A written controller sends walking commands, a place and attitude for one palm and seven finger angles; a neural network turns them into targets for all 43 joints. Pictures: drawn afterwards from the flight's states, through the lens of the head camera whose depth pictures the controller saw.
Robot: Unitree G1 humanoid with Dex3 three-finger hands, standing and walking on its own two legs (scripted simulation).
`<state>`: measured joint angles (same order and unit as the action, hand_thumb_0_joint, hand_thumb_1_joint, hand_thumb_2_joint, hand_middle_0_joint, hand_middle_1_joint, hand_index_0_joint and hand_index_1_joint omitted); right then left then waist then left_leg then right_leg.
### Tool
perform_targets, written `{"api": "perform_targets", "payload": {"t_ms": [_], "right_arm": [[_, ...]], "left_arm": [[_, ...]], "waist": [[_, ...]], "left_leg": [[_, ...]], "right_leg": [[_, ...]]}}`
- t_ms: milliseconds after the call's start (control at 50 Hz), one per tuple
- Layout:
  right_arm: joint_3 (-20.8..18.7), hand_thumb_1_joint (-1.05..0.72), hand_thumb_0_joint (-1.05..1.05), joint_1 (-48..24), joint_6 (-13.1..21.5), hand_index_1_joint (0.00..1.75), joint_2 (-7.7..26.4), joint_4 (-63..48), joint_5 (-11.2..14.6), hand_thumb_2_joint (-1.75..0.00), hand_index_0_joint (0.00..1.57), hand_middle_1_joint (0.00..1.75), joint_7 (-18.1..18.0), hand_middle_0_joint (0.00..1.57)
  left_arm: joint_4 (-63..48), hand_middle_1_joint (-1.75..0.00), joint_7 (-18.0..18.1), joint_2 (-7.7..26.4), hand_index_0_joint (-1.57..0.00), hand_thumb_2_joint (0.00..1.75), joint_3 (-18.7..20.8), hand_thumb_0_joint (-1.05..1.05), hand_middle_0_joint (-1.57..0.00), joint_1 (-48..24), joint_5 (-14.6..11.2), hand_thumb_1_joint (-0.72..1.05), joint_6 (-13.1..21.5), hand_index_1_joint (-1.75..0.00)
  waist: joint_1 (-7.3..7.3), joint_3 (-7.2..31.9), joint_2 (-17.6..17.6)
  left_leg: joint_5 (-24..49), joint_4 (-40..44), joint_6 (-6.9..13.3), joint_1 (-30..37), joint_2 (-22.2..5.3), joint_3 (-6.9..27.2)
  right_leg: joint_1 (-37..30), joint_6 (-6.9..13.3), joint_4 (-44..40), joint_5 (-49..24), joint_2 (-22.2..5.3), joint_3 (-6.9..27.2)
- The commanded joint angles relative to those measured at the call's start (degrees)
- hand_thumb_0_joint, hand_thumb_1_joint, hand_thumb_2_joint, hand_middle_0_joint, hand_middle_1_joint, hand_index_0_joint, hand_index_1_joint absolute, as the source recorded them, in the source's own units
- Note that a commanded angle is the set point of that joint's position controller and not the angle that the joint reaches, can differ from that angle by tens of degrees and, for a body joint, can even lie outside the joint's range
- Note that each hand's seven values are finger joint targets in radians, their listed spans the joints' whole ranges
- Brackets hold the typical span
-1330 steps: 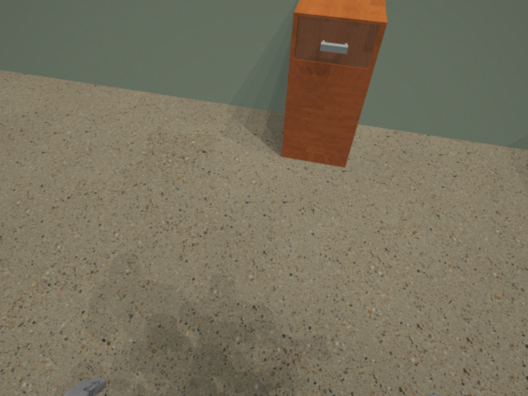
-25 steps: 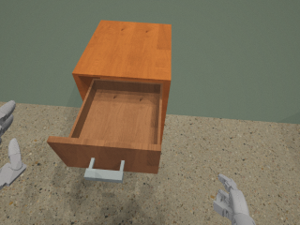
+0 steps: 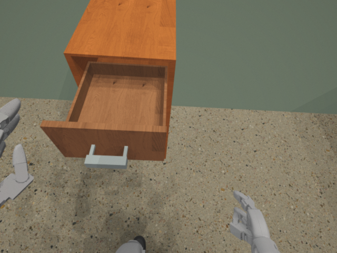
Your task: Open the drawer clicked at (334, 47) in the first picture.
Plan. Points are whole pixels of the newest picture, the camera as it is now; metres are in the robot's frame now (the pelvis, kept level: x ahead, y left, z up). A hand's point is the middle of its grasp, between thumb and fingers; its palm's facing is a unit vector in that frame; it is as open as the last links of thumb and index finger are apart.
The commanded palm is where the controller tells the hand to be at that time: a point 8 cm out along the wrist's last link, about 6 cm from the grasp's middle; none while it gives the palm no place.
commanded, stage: step back with the hand held close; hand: left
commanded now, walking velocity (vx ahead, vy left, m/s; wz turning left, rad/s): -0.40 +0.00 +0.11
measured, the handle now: (108, 155) +0.37 +0.20 -0.08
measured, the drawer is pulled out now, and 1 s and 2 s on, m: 0.29 0.29 0.29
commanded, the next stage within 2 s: stop stepping back and stand still in 0.06 s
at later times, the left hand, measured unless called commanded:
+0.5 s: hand out of the picture +0.04 +0.19 +0.16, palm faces +0.39 -0.81 -0.44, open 7.4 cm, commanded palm -0.03 +0.24 +0.19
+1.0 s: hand out of the picture -0.03 +0.18 +0.19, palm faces +0.42 -0.74 -0.52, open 7.4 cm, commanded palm -0.09 +0.23 +0.19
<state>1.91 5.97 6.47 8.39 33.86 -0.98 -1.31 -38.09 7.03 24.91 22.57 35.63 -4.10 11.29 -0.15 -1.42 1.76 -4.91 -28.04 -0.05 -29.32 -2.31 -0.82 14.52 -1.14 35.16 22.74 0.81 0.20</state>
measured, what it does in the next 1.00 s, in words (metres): walks backwards: right foot, then left foot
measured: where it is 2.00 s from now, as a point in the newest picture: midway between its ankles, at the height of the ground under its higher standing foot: outside the picture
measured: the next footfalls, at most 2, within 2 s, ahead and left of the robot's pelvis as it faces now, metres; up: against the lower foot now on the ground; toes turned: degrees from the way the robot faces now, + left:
right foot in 0.02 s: -0.12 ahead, -0.14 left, +0.00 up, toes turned +1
left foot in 0.34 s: -0.10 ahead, +0.06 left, +0.00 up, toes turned +6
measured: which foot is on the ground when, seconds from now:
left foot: down 0.00-0.08, up 0.10-0.32, down 0.34-0.58, up 0.60-0.80, down 0.82-1.00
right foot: up 0.00-0.00, down 0.02-1.00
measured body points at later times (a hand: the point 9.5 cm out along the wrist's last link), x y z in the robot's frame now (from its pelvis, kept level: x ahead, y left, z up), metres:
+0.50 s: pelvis -0.13 -0.05 +0.00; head -0.12 -0.04 +0.45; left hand +0.01 +0.23 +0.19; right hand +0.07 -0.27 -0.06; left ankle -0.14 +0.06 -0.73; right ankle -0.11 -0.13 -0.73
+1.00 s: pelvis -0.19 -0.07 +0.01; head -0.19 -0.06 +0.46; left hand -0.06 +0.22 +0.22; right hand -0.04 -0.29 -0.09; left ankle -0.22 +0.07 -0.73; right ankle -0.16 -0.13 -0.70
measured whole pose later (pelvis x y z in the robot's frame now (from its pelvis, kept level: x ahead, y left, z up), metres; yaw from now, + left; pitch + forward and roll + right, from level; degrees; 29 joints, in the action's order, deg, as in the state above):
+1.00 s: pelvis -0.19 -0.07 +0.01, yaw +7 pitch +0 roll +1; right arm 0.0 17.3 7.0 10.2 35.6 0.3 -2.9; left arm -36.8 9.8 25.5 22.4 39.4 -1.3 11.7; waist 2.3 0.7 1.6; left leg -15.5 -27.8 -1.4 -12.2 -1.9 -2.0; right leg 24.0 0.0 46.9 23.2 0.3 -5.4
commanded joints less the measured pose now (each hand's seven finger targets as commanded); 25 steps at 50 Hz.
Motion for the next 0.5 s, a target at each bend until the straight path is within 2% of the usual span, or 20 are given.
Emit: {"api": "perform_targets", "payload": {"t_ms": [0,20,40,60,80,100,120,140,180,200,260,300,320,340,360,380,400,420,460,480], "right_arm": [[-4.16,-0.9,0.0,-3.58,2.44,0.3,10.86,-7.43,0.54,-0.9,0.2,0.3,-0.08,0.2],[-4.19,-0.9,0.0,-4.09,2.24,0.3,10.99,-8.14,0.96,-0.9,0.2,0.3,0.0,0.2],[-4.15,-0.9,0.0,-4.08,1.42,0.3,10.46,-8.77,1.31,-0.9,0.2,0.3,0.11,0.2],[-4.61,-0.9,0.0,-3.3,0.99,0.3,9.88,-9.32,2.2,-0.9,0.2,0.3,0.13,0.2],[-5.36,-0.9,0.0,-4.11,0.62,0.3,10.31,-10.31,3.9,-0.9,0.2,0.3,-0.01,0.2],[-5.64,-0.9,0.0,-5.31,0.32,0.3,10.11,-10.78,4.78,-0.9,0.2,0.3,-0.62,0.2],[-5.14,-0.9,0.0,-6.05,0.24,0.3,9.01,-10.5,4.5,-0.9,0.2,0.3,-1.28,0.2],[-4.25,-0.9,0.0,-7.55,-0.35,0.3,7.29,-9.95,3.33,-0.9,0.2,0.3,-2.14,0.2],[-2.43,-0.9,0.0,-6.96,-2.5,0.3,5.85,-9.77,2.48,-0.9,0.2,0.3,-2.88,0.2],[-2.9,-0.9,0.0,-6.85,-2.69,0.3,6.6,-9.61,2.61,-0.9,0.2,0.3,-3.67,0.2],[-3.54,-0.9,0.0,-2.64,-1.87,0.3,8.97,-9.74,2.7,-0.9,0.2,0.3,-3.95,0.2],[-4.35,-0.9,0.0,-1.67,-1.39,0.3,10.18,-9.94,2.6,-0.9,0.2,0.3,-3.83,0.2],[-4.81,-0.9,0.0,-1.31,-0.68,0.3,11.18,-10.86,2.52,-0.9,0.2,0.3,-3.56,0.2],[-5.28,-0.9,0.0,0.0,-0.08,0.3,11.51,-10.77,2.65,-0.9,0.2,0.3,-2.92,0.2],[-5.65,-0.9,0.0,1.08,0.62,0.3,11.47,-10.71,3.0,-0.9,0.2,0.3,-2.07,0.2],[-5.13,-0.9,0.0,0.86,0.94,0.3,9.87,-10.0,1.93,-0.9,0.2,0.3,-2.0,0.2],[-3.99,-0.9,0.0,0.02,0.94,0.3,9.13,-10.61,1.4,-0.9,0.2,0.3,-1.59,0.2],[-3.76,-0.9,0.0,-1.15,1.21,0.3,9.64,-10.42,1.44,-0.9,0.2,0.3,-1.23,0.2],[-3.73,-0.9,0.0,-0.94,1.43,0.3,10.26,-9.77,1.93,-0.9,0.2,0.3,-0.98,0.2],[-4.16,-0.9,0.0,-0.18,1.17,0.3,10.47,-9.62,2.09,-0.9,0.2,0.3,-1.07,0.2]], "left_arm": [[-14.49,-0.3,-0.35,8.95,-0.2,0.9,9.3,0.0,-0.2,5.79,-1.35,0.9,4.99,-0.3],[-15.63,-0.3,-0.71,10.03,-0.2,0.9,10.48,0.0,-0.2,6.03,-1.6,0.9,5.66,-0.3],[-15.66,-0.3,-0.96,11.1,-0.2,0.9,11.6,0.0,-0.2,6.87,-1.66,0.9,6.2,-0.3],[-15.6,-0.3,-1.16,10.88,-0.2,0.9,11.36,0.0,-0.2,7.39,-1.52,0.9,6.62,-0.3],[-14.71,-0.3,-0.63,13.22,-0.2,0.9,13.29,0.0,-0.2,7.06,-1.5,0.9,6.3,-0.3],[-10.64,-0.3,-0.1,12.09,-0.2,0.9,12.91,0.0,-0.2,10.62,-1.28,0.9,5.96,-0.3],[-7.59,-0.3,0.11,9.73,-0.2,0.9,11.39,0.0,-0.2,12.3,-1.44,0.9,5.51,-0.3],[-4.44,-0.3,0.25,8.11,-0.2,0.9,10.83,0.0,-0.2,12.36,-0.63,0.9,4.44,-0.3],[-1.65,-0.3,1.13,4.71,-0.2,0.9,7.57,0.0,-0.2,9.26,0.56,0.9,2.98,-0.3],[0.55,-0.3,2.02,5.77,-0.2,0.9,8.47,0.0,-0.2,7.38,1.24,0.9,2.7,-0.3],[-2.24,-0.3,3.65,4.36,-0.2,0.9,4.65,0.0,-0.2,3.25,1.64,0.9,2.48,-0.3],[-7.37,-0.3,4.4,3.93,-0.2,0.9,2.37,0.0,-0.2,1.48,1.35,0.9,2.21,-0.3],[-11.21,-0.3,4.75,5.04,-0.2,0.9,2.2,0.0,-0.2,0.02,1.36,0.9,2.48,-0.3],[-13.24,-0.3,4.81,5.97,-0.2,0.9,2.93,0.0,-0.2,0.24,1.67,0.9,2.51,-0.3],[-15.04,-0.3,4.34,5.95,-0.2,0.9,2.74,0.0,-0.2,0.93,1.85,0.9,2.63,-0.3],[-14.84,-0.3,4.87,8.97,-0.2,0.9,6.04,0.0,-0.2,3.16,2.29,0.9,2.24,-0.3],[-17.94,-0.3,4.45,8.21,-0.2,0.9,4.47,0.0,-0.2,2.01,2.32,0.9,2.21,-0.3],[-17.46,-0.3,4.29,8.58,-0.2,0.9,5.51,0.0,-0.2,1.71,2.36,0.9,1.99,-0.3],[-14.33,-0.3,4.3,7.36,-0.2,0.9,5.92,0.0,-0.2,2.86,2.02,0.9,2.38,-0.3],[-13.27,-0.3,4.4,9.04,-0.2,0.9,7.94,0.0,-0.2,3.06,1.66,0.9,2.38,-0.3]], "waist": [[-1.38,17.88,-13.94],[-1.65,18.9,-13.33],[-1.71,19.64,-9.12],[-1.21,20.94,0.54],[-1.55,20.13,13.32],[-1.2,15.92,13.53],[-0.79,12.51,9.02],[0.14,9.62,6.24],[2.22,6.45,3.63],[2.61,6.02,3.88],[2.93,9.2,5.14],[2.85,9.82,1.26],[2.05,9.56,-2.62],[1.39,10.54,-6.41],[0.89,11.34,-8.12],[0.97,11.65,-14.34],[1.39,8.55,-16.45],[0.81,4.95,-15.53],[0.52,2.54,-13.53],[0.53,3.6,-9.21]], "left_leg": [[21.57,1.99,5.87,20.9,-9.96,11.11],[19.21,0.22,5.12,20.25,-9.04,9.4],[14.98,-3.38,3.78,18.9,-6.89,6.71],[7.41,-11.15,1.12,18.07,-0.89,0.61],[-16.38,-22.76,-0.79,9.33,4.93,-1.98],[-25.21,-36.19,-0.92,0.12,7.83,0.8],[-26.05,-42.75,-1.06,-3.17,5.9,4.32],[-26.43,-41.81,-1.81,-5.9,4.97,4.29],[-25.11,-29.96,-1.34,-3.07,2.75,2.9],[-22.74,-22.81,-1.22,0.18,2.84,1.52],[-15.04,-2.57,0.11,8.05,3.5,-1.26],[-0.85,9.92,1.52,16.48,1.05,-1.97],[11.96,10.06,3.35,19.9,-4.07,2.66],[23.04,5.79,5.03,26.2,-8.73,6.96],[25.78,3.16,5.64,29.61,-10.63,6.74],[27.91,2.87,6.17,30.38,-10.02,9.06],[21.1,6.26,6.0,22.28,-9.89,11.85],[9.95,9.99,5.81,14.08,-9.91,11.37],[-9.08,10.43,5.92,3.74,-7.85,8.68],[-15.77,8.7,5.45,2.14,-6.59,7.61]], "right_leg": [[-1.86,0.4,-11.09,-8.05,0.83,-1.74],[-3.95,0.42,-13.45,-11.74,0.22,-2.29],[-5.7,0.49,-16.39,-18.58,-1.41,-2.08],[-6.11,0.62,-19.07,-31.86,-6.08,0.59],[-6.41,2.22,-18.09,-47.73,-14.13,6.44],[-5.37,6.03,-15.21,-54.25,-19.39,9.49],[-3.2,8.72,-13.53,-52.76,-20.92,7.41],[-3.42,10.35,-12.76,-54.13,-19.38,7.31],[-4.68,8.81,-10.28,-52.67,-15.33,3.06],[-5.08,8.11,-9.24,-54.09,-13.66,3.99],[-10.76,5.78,-6.16,-52.19,-13.61,5.39],[-11.31,2.33,-2.06,-47.43,-11.2,3.74],[-8.54,0.34,0.0,-39.53,-8.4,2.63],[-1.29,-1.0,0.97,-25.12,-6.32,1.88],[3.11,-1.29,0.63,-13.33,-5.5,1.37],[6.06,0.0,0.09,-6.72,-3.93,-0.32],[3.4,0.52,0.68,-0.26,-3.77,-1.78],[-0.2,0.56,1.95,2.31,-3.05,-2.44],[-8.3,0.71,-4.08,-2.27,-2.94,-2.71],[-11.12,0.99,-7.41,-4.62,-3.14,-2.06]]}}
